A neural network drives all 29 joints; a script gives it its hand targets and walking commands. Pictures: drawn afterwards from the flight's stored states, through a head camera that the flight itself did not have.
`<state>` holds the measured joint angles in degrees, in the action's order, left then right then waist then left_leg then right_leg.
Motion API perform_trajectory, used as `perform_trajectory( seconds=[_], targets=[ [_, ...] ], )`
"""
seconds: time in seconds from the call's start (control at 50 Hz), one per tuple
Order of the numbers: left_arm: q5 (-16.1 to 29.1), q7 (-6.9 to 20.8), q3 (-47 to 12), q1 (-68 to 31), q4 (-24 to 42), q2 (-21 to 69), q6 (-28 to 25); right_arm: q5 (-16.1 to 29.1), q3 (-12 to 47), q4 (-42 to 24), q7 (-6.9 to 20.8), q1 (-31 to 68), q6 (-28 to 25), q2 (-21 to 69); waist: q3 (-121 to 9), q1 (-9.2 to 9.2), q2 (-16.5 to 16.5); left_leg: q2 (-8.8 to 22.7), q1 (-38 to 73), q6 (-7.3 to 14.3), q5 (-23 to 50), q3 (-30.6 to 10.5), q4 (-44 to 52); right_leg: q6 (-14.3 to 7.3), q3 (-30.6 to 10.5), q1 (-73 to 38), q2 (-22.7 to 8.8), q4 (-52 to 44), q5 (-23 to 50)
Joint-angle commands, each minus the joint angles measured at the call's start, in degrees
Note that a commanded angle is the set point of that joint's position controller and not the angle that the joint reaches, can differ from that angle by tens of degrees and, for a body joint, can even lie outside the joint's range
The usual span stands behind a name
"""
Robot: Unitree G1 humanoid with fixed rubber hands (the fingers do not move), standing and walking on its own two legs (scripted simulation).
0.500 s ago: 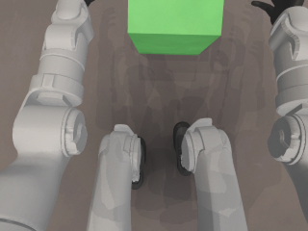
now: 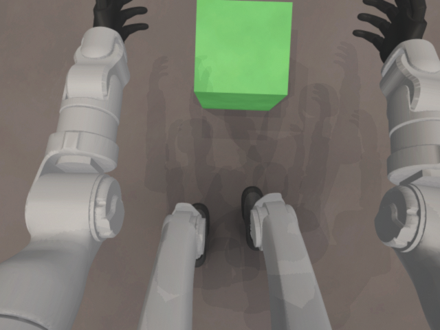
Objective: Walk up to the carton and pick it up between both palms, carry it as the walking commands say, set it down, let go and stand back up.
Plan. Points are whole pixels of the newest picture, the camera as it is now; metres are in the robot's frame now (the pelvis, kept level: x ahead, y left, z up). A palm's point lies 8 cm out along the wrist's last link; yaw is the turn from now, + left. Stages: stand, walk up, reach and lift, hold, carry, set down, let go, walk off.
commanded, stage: set down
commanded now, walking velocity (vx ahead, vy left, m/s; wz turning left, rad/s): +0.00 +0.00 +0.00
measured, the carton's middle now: (239, 65) +0.60 -0.07 -0.44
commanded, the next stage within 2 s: let go in 0.38 s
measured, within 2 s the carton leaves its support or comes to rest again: neither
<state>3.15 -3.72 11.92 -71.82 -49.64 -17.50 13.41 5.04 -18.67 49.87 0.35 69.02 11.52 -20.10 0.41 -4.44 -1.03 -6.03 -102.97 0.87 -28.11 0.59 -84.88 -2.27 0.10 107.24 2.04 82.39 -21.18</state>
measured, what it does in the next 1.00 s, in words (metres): rises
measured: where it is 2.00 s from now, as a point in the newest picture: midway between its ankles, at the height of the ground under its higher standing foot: (225, 237)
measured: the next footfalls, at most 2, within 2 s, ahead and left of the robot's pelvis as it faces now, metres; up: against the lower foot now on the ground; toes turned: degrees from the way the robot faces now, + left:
none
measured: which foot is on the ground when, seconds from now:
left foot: down 0.00-1.00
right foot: down 0.00-1.00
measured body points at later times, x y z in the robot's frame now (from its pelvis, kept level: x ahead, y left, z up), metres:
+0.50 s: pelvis +0.03 +0.00 +0.11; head +0.33 -0.03 +0.44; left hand +0.57 +0.12 -0.01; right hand +0.52 -0.27 -0.01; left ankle +0.07 +0.10 -0.53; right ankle +0.11 -0.09 -0.53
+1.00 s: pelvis +0.08 -0.01 +0.18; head +0.24 -0.02 +0.60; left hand +0.40 +0.18 +0.08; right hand +0.34 -0.28 +0.09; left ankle +0.07 +0.10 -0.53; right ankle +0.11 -0.09 -0.53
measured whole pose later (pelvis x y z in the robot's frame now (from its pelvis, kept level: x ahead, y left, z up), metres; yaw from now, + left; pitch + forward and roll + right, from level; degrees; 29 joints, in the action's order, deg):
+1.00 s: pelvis +0.08 -0.01 +0.18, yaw -2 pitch +21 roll +0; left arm -2.7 -0.4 7.5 -13.1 -33.0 -9.1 2.9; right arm 1.2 -8.4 32.7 5.5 10.1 1.7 -13.6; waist -0.1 -2.8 0.1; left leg -3.6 -40.4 0.8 -17.9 -3.4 -37.6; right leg -2.7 -0.6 44.2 3.7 35.9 -12.3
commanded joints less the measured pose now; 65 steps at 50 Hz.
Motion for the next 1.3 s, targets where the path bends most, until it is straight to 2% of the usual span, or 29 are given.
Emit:
perform_trajectory(
  seconds=[0.0, 0.22, 0.32, 0.42, 0.5, 0.58, 0.62, 0.66, 0.72, 0.88, 1.04, 1.18, 1.28],
  targets=[
    [-0.34, 0.37, 0.84, -14.44, 6.14, -6.15, -1.39, -0.29, -0.9, -5.99, 0.42, 12.89, -1.38, -8.2, -62.86, -1.33, -0.32, 0.12, 20.96, -1.71, 13.63, -0.78, 12.81, 2.55, -2.78, -52.8, -0.23, -7.84, 23.97],
    [-1.96, 1.58, 2.5, -11.21, 5.32, -4.36, -3.12, -2.23, -1.9, -5.42, 1.63, 9.59, -2.93, -6.89, -61.21, -0.92, 0.02, 1.19, 33.32, -1.81, 18.38, -2.1, 27.04, 2.81, -3.47, -63.09, -0.88, -21.63, 27.09],
    [-4.41, 2.27, 3.82, -9.39, 0.73, -1.47, -4.89, -5.25, -2.71, -1.51, 2.15, 8.11, -4.78, -3.86, -52.5, -0.92, 0.11, 1.99, 34.57, -2.41, 18.04, -3.08, 31.32, 3.19, -2.6, -59.9, -1.19, -26.34, 24.98],
    [-8.04, 2.03, 6.31, -4.0, -0.38, -0.61, -6.08, -7.99, -3.63, -1.11, 1.93, 3.37, -5.99, -1.92, -53.31, -0.3, 0.35, 1.97, 35.43, -2.89, 22.86, -2.95, 32.95, 3.33, -2.75, -63.47, -1.09, -27.96, 30.86],
    [-9.86, 0.98, 6.56, 2.32, 4.48, 0.4, -6.49, -9.87, -3.98, -5.42, 2.36, -2.26, -6.4, -2.57, -61.07, -0.29, 0.02, 1.79, 39.0, -3.12, 28.3, -2.47, 34.29, 2.97, -3.37, -72.74, -0.95, -28.1, 38.56],
    [-9.87, -1.11, 3.65, 14.07, 14.99, 3.27, -6.05, -10.4, -0.85, -13.8, 4.11, -14.28, -6.08, -4.01, -70.11, -0.6, 0.26, 1.59, 48.83, -3.49, 36.73, -2.71, 35.52, 2.45, -3.75, -81.68, -0.76, -28.85, 45.92],
    [-8.83, -1.13, 1.78, 19.48, 20.62, 3.46, -5.82, -9.7, 1.07, -18.43, 4.6, -19.73, -5.72, -4.23, -68.7, -1.18, 1.29, 1.35, 49.89, -3.34, 35.37, -2.89, 37.18, 2.1, -4.55, -86.76, -0.9, -30.53, 47.36],
    [-7.59, -0.48, 0.86, 24.18, 24.04, 3.22, -5.75, -8.35, 2.96, -21.48, 4.93, -24.53, -5.51, -3.64, -63.7, -0.65, 2.67, 1.23, 47.98, -3.05, 31.61, -2.65, 39.38, 1.91, -5.52, -92.03, -1.4, -32.5, 47.75],
    [-6.59, 0.58, 0.24, 30.44, 24.67, 3.42, -6.61, -6.24, 4.96, -22.23, 5.36, -30.35, -5.97, -1.83, -54.89, 0.05, 2.78, 1.51, 46.81, -2.51, 26.32, -2.76, 42.31, 1.81, -6.54, -95.78, -2.26, -35.38, 45.61],
    [-6.22, 2.64, -2.41, 50.89, 20.6, 4.09, -10.51, -3.58, 7.68, -20.41, 5.5, -50.94, -9.97, 0.78, -34.45, 1.16, 2.23, 3.27, 57.31, -2.02, 20.43, -3.79, 49.03, 2.34, -6.39, -96.34, -3.25, -43.49, 35.9],
    [-4.59, 4.38, -5.04, 68.29, 24.61, 2.74, -13.13, -3.75, 11.71, -26.61, 4.16, -68.81, -11.85, 1.62, -21.55, 2.97, 1.71, 5.16, 72.78, -1.96, 20.63, -4.31, 55.41, 2.56, -4.84, -100.29, -3.08, -50.47, 29.12],
    [-3.4, 6.08, -7.62, 77.02, 29.72, 2.31, -12.35, -3.99, 12.73, -30.48, 3.31, -77.47, -10.41, 2.17, -9.73, 3.68, -0.05, 6.47, 83.47, -1.66, 20.78, -4.67, 62.2, 2.26, -3.65, -104.53, -2.16, -56.63, 23.63],
    [-3.95, 6.97, -8.28, 81.9, 30.95, 1.37, -10.4, -4.9, 13.59, -30.93, 4.0, -80.96, -8.1, 2.7, -2.42, 4.07, -0.92, 7.56, 83.86, -1.05, 16.87, -4.91, 65.68, 2.16, -2.6, -107.9, -1.24, -58.19, 18.46]
  ],
)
